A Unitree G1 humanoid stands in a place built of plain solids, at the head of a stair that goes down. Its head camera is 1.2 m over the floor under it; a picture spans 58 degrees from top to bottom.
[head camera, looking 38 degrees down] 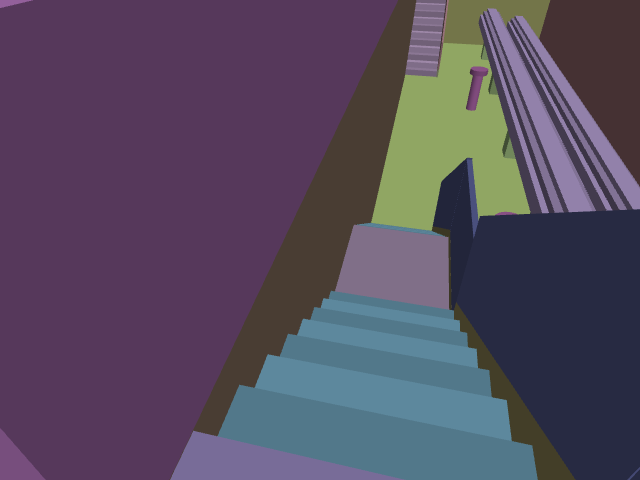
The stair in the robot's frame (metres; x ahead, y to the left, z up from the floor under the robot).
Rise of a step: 0.20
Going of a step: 0.29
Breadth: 1.03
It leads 13 degrees to the right of straight ahead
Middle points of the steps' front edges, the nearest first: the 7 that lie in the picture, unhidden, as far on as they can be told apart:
0.82 -0.20 -0.20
1.11 -0.27 -0.40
1.39 -0.33 -0.61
1.68 -0.40 -0.81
1.96 -0.46 -1.01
2.25 -0.53 -1.21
2.54 -0.59 -1.42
